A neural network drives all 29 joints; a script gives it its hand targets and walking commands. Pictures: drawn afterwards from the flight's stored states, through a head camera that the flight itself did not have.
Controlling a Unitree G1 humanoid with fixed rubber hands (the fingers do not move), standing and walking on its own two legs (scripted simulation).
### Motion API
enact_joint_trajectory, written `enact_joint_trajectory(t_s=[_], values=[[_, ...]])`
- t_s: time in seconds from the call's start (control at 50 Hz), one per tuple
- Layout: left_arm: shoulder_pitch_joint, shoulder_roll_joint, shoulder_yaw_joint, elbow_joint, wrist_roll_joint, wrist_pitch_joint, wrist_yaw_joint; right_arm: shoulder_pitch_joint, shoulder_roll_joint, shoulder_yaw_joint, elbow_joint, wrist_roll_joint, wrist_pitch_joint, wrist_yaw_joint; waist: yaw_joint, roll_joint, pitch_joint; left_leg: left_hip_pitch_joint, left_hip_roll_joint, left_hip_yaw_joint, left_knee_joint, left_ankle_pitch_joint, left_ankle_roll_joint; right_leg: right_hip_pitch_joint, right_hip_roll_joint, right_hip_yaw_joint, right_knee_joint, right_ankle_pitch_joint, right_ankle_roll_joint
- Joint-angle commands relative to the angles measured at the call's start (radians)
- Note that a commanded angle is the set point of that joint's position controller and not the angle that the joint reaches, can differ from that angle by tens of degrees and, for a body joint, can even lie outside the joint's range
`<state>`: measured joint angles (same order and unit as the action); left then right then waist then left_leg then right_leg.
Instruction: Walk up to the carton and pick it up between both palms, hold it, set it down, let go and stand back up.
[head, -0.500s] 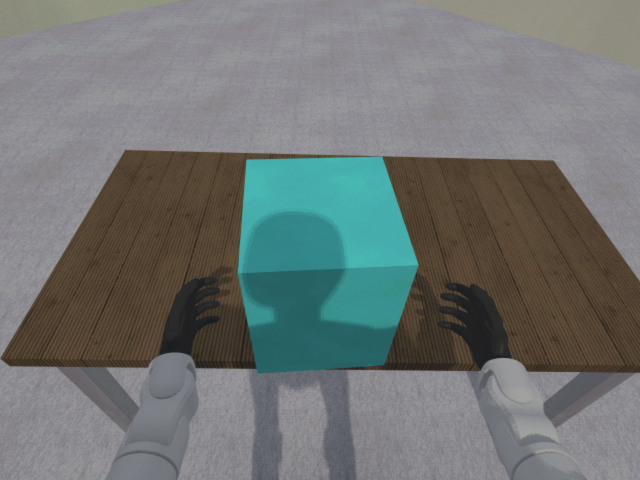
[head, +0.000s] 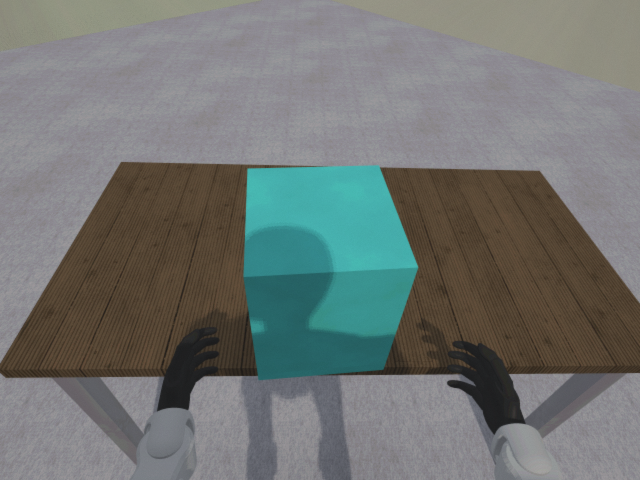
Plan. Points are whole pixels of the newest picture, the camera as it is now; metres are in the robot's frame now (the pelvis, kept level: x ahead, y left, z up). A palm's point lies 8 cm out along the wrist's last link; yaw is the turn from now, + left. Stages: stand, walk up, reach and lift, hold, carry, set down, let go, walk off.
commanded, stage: set down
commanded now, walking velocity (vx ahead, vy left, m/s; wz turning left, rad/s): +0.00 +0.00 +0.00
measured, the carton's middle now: (318, 273) +0.43 +0.04 +0.02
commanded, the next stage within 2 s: let go in 1.14 s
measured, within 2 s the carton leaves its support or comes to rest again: neither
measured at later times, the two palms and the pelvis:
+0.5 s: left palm (163, 440) +0.20 +0.22 -0.04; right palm (497, 457) +0.20 -0.20 -0.05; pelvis +0.00 +0.00 +0.00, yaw +0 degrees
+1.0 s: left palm (150, 472) +0.17 +0.23 -0.07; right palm out of the picture +0.17 -0.21 -0.07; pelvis +0.02 +0.00 +0.00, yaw +0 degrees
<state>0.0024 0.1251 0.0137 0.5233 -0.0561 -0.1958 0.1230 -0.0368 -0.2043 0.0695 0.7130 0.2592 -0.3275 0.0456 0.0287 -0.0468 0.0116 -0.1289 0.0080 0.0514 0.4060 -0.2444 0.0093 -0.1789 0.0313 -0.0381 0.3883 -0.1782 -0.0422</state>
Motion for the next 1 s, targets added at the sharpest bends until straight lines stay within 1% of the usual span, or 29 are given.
enact_joint_trajectory(t_s=[0.0,0.02,0.04,0.06,0.1,0.14,0.2,0.26,0.34,0.44,0.62,0.72,0.84,0.98], values=[[0.072,0.021,0.043,-0.19,0.036,-0.046,0.019,0.053,-0.069,0.015,-0.163,0.014,-0.072,0.021,0.067,0.079,-0.154,-0.032,0.006,-0.036,-0.087,0.325,-0.041,0.216,-0.007,0.079,-0.035,0.168,-0.035],[-0.002,0.024,0.032,-0.178,0.05,-0.049,0.013,-0.014,-0.113,-0.022,-0.151,0.007,-0.074,0.024,0.034,0.079,-0.176,0.012,0.004,-0.029,-0.074,0.353,-0.049,0.187,-0.007,0.078,-0.059,0.144,-0.035],[0.014,0.028,0.038,-0.163,0.053,-0.042,0.012,-0.005,-0.101,-0.023,-0.125,-0.01,-0.072,0.024,0.039,0.089,-0.139,-0.002,0.004,-0.03,-0.08,0.343,-0.048,0.181,-0.01,0.074,-0.068,0.126,-0.038],[-0.01,0.034,0.03,-0.165,0.05,-0.031,0.008,-0.02,-0.107,-0.051,-0.131,-0.031,-0.065,0.022,0.02,0.081,-0.112,-0.015,0.004,-0.026,-0.094,0.288,-0.044,0.166,-0.015,0.076,-0.079,0.093,-0.035],[-0.059,0.047,0.004,-0.182,0.022,-0.01,0.009,-0.041,-0.097,-0.082,-0.166,-0.066,-0.047,0.018,0.006,0.046,-0.056,-0.064,0.008,-0.018,-0.124,0.138,-0.021,0.129,-0.03,0.084,-0.087,0.002,-0.027],[-0.101,0.058,-0.024,-0.207,-0.007,0.001,0.019,-0.07,-0.088,-0.104,-0.209,-0.087,-0.024,0.02,0.005,0.023,-0.042,-0.114,0.014,-0.01,-0.136,0.041,-0.005,0.119,-0.043,0.092,-0.082,-0.07,-0.021],[-0.111,0.079,-0.045,-0.235,-0.029,0.006,0.031,-0.075,-0.081,-0.112,-0.234,-0.098,0.009,0.023,0.011,0.03,-0.064,-0.134,0.019,-0.004,-0.128,0.013,-0.007,0.13,-0.052,0.092,-0.066,-0.089,-0.018],[-0.067,0.093,-0.036,-0.211,-0.025,0.023,0.028,-0.033,-0.07,-0.107,-0.198,-0.109,0.03,0.021,0.012,0.043,-0.085,-0.112,0.019,-0.003,-0.12,0.047,-0.013,0.146,-0.052,0.091,-0.058,-0.047,-0.016],[0.006,0.097,-0.011,-0.159,0.001,0.065,0.007,0.039,-0.06,-0.096,-0.136,-0.126,0.039,0.013,0.012,0.042,-0.087,-0.068,0.013,-0.006,-0.115,0.131,-0.019,0.17,-0.045,0.09,-0.067,0.029,-0.011],[0.052,0.102,0.003,-0.154,0.016,0.106,-0.019,0.08,-0.063,-0.094,-0.137,-0.146,0.044,0.002,0.009,0.035,-0.067,-0.041,0.004,-0.005,-0.111,0.208,-0.025,0.183,-0.036,0.083,-0.083,0.09,-0.007],[0.094,0.133,0.007,-0.197,0.023,0.139,-0.036,0.125,-0.055,-0.099,-0.183,-0.177,0.053,-0.004,0.012,0.056,-0.042,-0.044,0.005,0.004,-0.11,0.237,-0.029,0.189,-0.035,0.075,-0.083,0.138,-0.007],[0.131,0.143,0.01,-0.197,0.034,0.158,-0.048,0.166,-0.055,-0.099,-0.162,-0.188,0.053,-0.007,0.006,0.067,-0.049,-0.014,0.005,0.004,-0.099,0.273,-0.034,0.188,-0.034,0.07,-0.083,0.175,-0.006],[0.17,0.151,0.014,-0.182,0.046,0.187,-0.069,0.197,-0.064,-0.102,-0.126,-0.201,0.056,-0.015,-0.002,0.066,-0.046,0.025,0.005,-0.001,-0.085,0.323,-0.04,0.18,-0.028,0.06,-0.088,0.212,-0.003],[0.185,0.16,0.017,-0.164,0.057,0.227,-0.091,0.204,-0.074,-0.11,-0.102,-0.223,0.069,-0.021,-0.006,0.066,-0.023,0.043,0.007,-0.004,-0.076,0.346,-0.042,0.163,-0.021,0.044,-0.093,0.209,-0.002]])
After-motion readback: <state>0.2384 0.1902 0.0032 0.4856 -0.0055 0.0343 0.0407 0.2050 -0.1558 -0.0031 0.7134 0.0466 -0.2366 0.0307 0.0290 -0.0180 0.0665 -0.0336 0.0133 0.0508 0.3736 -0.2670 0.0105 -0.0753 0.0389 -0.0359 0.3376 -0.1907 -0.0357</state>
